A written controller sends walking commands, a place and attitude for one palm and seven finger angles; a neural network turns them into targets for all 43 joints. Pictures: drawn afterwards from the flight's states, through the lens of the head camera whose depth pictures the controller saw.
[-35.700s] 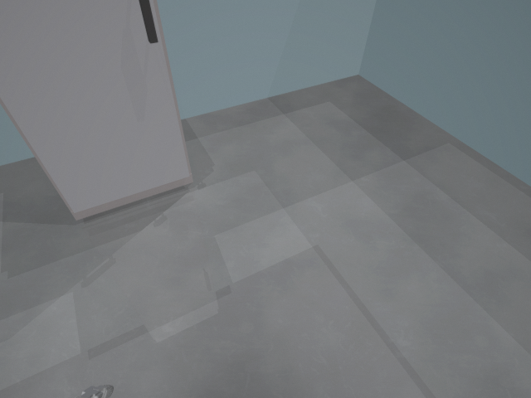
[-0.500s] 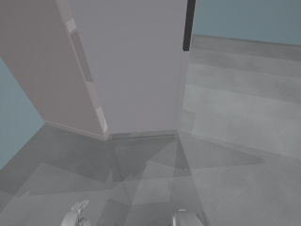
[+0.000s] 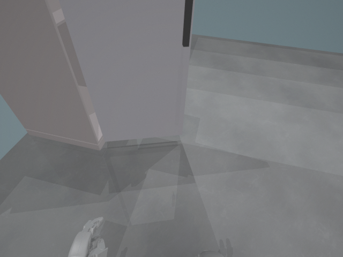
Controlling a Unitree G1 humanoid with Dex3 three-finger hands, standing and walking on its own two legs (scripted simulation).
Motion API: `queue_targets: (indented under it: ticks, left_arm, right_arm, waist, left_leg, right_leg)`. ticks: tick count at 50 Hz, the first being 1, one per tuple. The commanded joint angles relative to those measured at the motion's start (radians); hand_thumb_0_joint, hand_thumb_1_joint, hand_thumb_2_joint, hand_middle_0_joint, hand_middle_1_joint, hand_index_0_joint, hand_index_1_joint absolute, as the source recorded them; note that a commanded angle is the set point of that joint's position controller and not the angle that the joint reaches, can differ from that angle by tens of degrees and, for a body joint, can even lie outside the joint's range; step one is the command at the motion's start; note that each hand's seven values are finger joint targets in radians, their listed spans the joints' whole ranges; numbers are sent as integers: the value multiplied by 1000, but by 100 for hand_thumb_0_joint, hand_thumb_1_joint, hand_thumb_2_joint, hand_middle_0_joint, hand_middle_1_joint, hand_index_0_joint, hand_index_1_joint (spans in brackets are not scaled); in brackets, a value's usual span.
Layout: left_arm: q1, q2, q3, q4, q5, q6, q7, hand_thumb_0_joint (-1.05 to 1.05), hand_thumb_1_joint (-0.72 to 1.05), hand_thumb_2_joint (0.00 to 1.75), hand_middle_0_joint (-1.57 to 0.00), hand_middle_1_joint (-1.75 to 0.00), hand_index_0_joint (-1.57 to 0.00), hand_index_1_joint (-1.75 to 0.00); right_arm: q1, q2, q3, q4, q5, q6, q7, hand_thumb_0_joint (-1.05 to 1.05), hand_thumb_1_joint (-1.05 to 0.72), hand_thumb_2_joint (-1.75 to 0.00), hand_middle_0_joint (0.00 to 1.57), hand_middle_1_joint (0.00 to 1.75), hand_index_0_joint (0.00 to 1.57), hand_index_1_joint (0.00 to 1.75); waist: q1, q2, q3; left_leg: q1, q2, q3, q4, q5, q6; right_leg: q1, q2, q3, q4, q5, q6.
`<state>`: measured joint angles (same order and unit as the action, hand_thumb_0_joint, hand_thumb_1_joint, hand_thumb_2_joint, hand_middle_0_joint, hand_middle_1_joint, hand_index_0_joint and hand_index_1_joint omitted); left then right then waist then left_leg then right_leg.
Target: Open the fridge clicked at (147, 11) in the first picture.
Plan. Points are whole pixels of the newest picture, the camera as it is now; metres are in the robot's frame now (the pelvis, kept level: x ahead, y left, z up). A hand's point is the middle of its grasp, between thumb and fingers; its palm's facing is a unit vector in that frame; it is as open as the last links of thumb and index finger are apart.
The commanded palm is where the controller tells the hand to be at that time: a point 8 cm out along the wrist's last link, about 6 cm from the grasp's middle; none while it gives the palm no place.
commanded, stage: stop stepping back and stand still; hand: right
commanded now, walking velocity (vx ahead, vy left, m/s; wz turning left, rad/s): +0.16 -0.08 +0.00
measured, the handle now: (186, 17) +1.02 -0.04 +0.15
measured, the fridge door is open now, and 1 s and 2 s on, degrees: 68 68 68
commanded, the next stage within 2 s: let the arm hang, fingers relaxed in 0.76 s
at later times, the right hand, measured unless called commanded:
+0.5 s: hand out of the picture +0.24 -0.28 +0.18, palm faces +0.45 +0.73 -0.52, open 7.4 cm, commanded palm +0.18 -0.31 +0.19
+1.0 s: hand (299, 209) +0.24 -0.29 +0.00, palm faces +0.15 +0.87 -0.47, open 7.4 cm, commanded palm none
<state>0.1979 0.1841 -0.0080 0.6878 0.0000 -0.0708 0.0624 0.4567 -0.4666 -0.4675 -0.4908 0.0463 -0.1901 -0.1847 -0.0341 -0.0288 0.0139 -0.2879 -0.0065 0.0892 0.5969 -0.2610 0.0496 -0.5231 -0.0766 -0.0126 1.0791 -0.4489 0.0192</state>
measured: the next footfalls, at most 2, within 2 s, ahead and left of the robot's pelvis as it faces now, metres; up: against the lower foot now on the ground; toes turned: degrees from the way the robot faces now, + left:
right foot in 0.16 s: +0.09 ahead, -0.14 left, +0.00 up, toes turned -6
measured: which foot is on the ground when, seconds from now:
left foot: down 0.00-1.00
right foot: up 0.00-0.14, down 0.16-1.00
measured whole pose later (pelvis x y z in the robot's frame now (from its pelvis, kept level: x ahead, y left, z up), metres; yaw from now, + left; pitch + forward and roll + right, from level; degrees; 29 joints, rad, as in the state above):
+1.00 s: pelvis +0.04 -0.04 +0.00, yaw +0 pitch +2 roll +1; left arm 0.10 0.32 0.00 0.76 0.00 -0.03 -0.02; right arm 0.27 -0.35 -0.13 0.28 -0.01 0.00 -0.04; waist -0.02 -0.10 -0.06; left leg -0.31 0.04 0.07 0.59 -0.31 -0.01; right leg -0.35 -0.03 -0.11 0.62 -0.30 -0.03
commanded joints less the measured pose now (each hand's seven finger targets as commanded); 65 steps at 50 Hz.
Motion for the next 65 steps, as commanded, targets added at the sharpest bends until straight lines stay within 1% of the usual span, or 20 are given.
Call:
queue_targets:
  ticks: [1, 4, 6, 8, 9, 10, 13, 17, 20, 21, 23, 34, 42, 43, 44, 48, 52, 58, 62, 65]
  left_arm:
    - [-86, 128, 50, -164, -13, -36, 25, 0, 90, 90, -20, -30, -20, -30]
    - [-113, 124, 37, -167, 5, -60, 45, 0, 90, 90, -20, -30, -20, -30]
    - [-111, 150, 46, -177, 16, -87, 60, 0, 90, 90, -20, -30, -20, -30]
    - [-118, 168, 31, -193, 19, -85, 49, 0, 90, 90, -20, -30, -20, -30]
    - [-118, 142, 31, -200, 21, -86, 44, 0, 90, 90, -20, -30, -20, -30]
    - [-126, 133, 36, -176, 19, -88, 36, 0, 90, 90, -20, -30, -20, -30]
    - [-132, 114, 35, -172, 16, -100, 9, 0, 90, 90, -20, -30, -20, -30]
    - [-76, 126, 39, -182, -7, -96, 3, 0, 90, 90, -20, -30, -20, -30]
    - [-44, 133, 55, -186, -8, -76, 4, 0, 90, 90, -20, -30, -20, -30]
    - [-53, 138, 51, -183, -7, -76, 2, 0, 90, 90, -20, -30, -20, -30]
    - [-47, 144, 62, -175, -20, -66, 5, 0, 90, 90, -20, -30, -20, -30]
    - [-114, 132, 41, -212, -10, -60, 31, 0, 90, 90, -20, -30, -20, -30]
    - [-85, 147, 53, -218, -18, -40, 31, 0, 90, 90, -20, -30, -20, -30]
    - [-161, 335, 87, 3, -6, -89, -75, 0, 90, 90, -20, -30, -20, -30]
    - [-104, 321, 95, -21, -16, -26, -77, 0, 90, 90, -20, -30, -20, -30]
    - [-83, 250, 48, -16, 9, 31, -76, 0, 90, 90, -20, -30, -20, -30]
    - [-65, 223, 29, 22, 27, 66, -69, 0, 90, 90, -20, -30, -20, -30]
    - [-38, 184, 17, 143, 30, 73, -59, 0, 90, 90, -20, -30, -20, -30]
    - [18, 149, 29, 208, 31, 79, -52, 0, 90, 90, -20, -30, -20, -30]
    - [57, 145, 34, 242, 26, 82, -48, 0, 90, 90, -20, -30, -20, -30]
  right_arm:
    - [-49, -85, -22, -23, 21, 6, 5, 0, -90, -90, 20, 30, 20, 30]
    - [-157, -91, 19, -134, 8, -10, -9, 0, -90, -90, 20, 30, 20, 30]
    - [-217, -115, 17, -253, 0, -30, -14, 0, -90, -90, 20, 30, 20, 30]
    - [-188, -132, -7, -367, -18, -52, -29, 0, -90, -90, 20, 30, 20, 30]
    - [-190, -170, -41, -382, -28, -57, -34, 0, -90, -90, 20, 30, 20, 30]
    - [-201, -245, -110, -408, -27, -74, -29, 0, -90, -90, 20, 30, 20, 30]
    - [-50, -175, -107, -369, -19, -53, -32, 0, -90, -90, 20, 30, 20, 30]
    - [135, -131, -121, -193, 8, -37, -25, 0, -90, -90, 20, 30, 20, 30]
    - [144, -105, -100, -57, 16, -15, -10, 0, -90, -90, 20, 30, 20, 30]
    - [90, -123, -98, -59, 22, -15, -9, 0, -90, -90, 20, 30, 20, 30]
    - [98, -76, -52, -19, 33, 8, 0, 0, -90, -90, 20, 30, 20, 30]
    - [45, -162, -97, -322, 6, -26, -29, 0, -90, -90, 20, 30, 20, 30]
    - [125, -83, -64, -99, 22, -10, -10, 0, -90, -90, 20, 30, 20, 30]
    - [-16, 30, 362, 599, -83, 114, 136, 0, -90, -90, 20, 30, 20, 30]
    - [-63, 16, 352, 619, -63, 169, 167, 0, -90, -90, 20, 30, 20, 30]
    - [-157, 89, 402, 788, -64, 183, 181, 0, -90, -90, 20, 30, 20, 30]
    - [-225, 94, 437, 1016, -69, 195, 167, 0, -90, -90, 20, 30, 20, 30]
    - [-206, 98, 454, 1283, -68, 194, 164, 0, -90, -90, 20, 30, 20, 30]
    - [-183, 133, 444, 1371, -69, 191, 161, 0, -90, -90, 20, 30, 20, 30]
    - [-193, 139, 449, 1423, -68, 189, 163, 0, -90, -90, 20, 30, 20, 30]
  waist:
    - [36, 220, -12]
    - [45, 235, -36]
    - [55, 51, -28]
    - [35, -363, 8]
    - [42, -312, 62]
    - [25, -309, 17]
    - [13, -321, 7]
    - [25, -115, -64]
    - [52, 141, -120]
    - [61, 142, -125]
    - [49, 168, -160]
    - [15, -116, -131]
    - [27, -2, -125]
    - [66, -1, -91]
    - [60, 9, -149]
    - [40, 141, -69]
    - [36, 218, -65]
    - [29, -107, -66]
    - [32, -164, -71]
    - [33, -71, -35]
  left_leg:
    - [-31, 255, -329, -342, -303, 104]
    - [-129, 215, -189, -292, -355, 67]
    - [-182, 163, -147, -105, -346, 33]
    - [-316, 7, -23, 285, -313, -54]
    - [-275, 15, -75, 400, -233, -53]
    - [-193, 34, -93, 421, -209, -52]
    - [-32, 46, -58, 263, -155, -68]
    - [158, -7, 24, -143, -22, -78]
    - [187, 169, -234, -211, 338, 4]
    - [146, 208, -261, -196, 441, 14]
    - [122, 163, -211, -166, 393, -15]
    - [127, 91, -131, -151, 256, -45]
    - [127, 80, -135, -182, 285, -53]
    - [17, 168, -77, -60, 435, -46]
    - [-17, 164, -136, -90, 382, -40]
    - [-37, 111, -74, -60, 100, -56]
    - [2, 130, -126, -103, 123, -43]
    - [74, 111, -129, -168, 39, -45]
    - [103, 105, -103, -201, 28, -33]
    - [100, 99, -98, -220, 17, -33]
  right_leg:
    - [35, -14, -26, -151, 38, -10]
    - [323, 36, -103, -420, 62, -31]
    - [436, 20, -50, -579, 36, -48]
    - [414, -286, 427, -892, -198, -158]
    - [298, -299, 440, -963, -197, -178]
    - [224, -271, 382, -964, -283, -143]
    - [159, -191, 181, -899, -105, -125]
    - [186, -125, 49, -718, 148, -69]
    - [176, -26, -33, -505, 278, -18]
    - [211, -9, -34, -508, 282, -6]
    - [279, -14, -28, -536, 309, -12]
    - [296, -36, 20, -625, 431, -39]
    - [283, -40, 0, -628, 406, -28]
    - [241, -69, -6, -470, 537, -26]
    - [300, -76, 3, -509, 491, -18]
    - [183, -98, 57, -579, 354, -61]
    - [217, -55, 54, -605, 340, -57]
    - [256, -38, 34, -699, 257, -51]
    - [254, -40, 38, -719, 182, -50]
    - [241, -53, 56, -744, 161, -51]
